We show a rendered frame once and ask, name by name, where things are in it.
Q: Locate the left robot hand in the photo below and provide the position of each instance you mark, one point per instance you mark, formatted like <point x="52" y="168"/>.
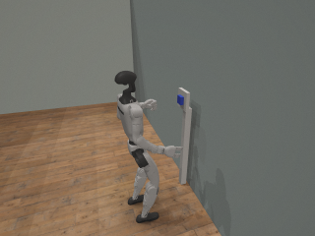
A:
<point x="151" y="104"/>

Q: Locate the right robot hand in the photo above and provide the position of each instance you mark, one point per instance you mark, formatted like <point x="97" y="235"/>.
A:
<point x="170" y="151"/>

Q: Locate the left robot forearm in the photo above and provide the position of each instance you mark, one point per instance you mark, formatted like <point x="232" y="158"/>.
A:
<point x="142" y="105"/>

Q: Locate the panel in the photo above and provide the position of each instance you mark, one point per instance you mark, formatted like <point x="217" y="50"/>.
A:
<point x="185" y="134"/>

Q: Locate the right robot forearm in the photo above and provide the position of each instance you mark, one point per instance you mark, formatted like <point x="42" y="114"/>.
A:
<point x="146" y="145"/>

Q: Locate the button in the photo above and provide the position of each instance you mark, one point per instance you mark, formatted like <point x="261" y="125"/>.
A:
<point x="180" y="99"/>

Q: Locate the left robot upper arm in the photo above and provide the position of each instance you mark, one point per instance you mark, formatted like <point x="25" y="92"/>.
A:
<point x="118" y="114"/>

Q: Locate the right robot upper arm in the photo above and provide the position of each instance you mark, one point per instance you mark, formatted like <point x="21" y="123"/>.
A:
<point x="136" y="114"/>

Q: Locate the humanoid robot torso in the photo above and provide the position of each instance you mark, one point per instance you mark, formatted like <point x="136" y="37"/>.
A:
<point x="127" y="125"/>

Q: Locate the robot right foot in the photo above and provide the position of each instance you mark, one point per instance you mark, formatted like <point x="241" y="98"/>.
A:
<point x="151" y="216"/>

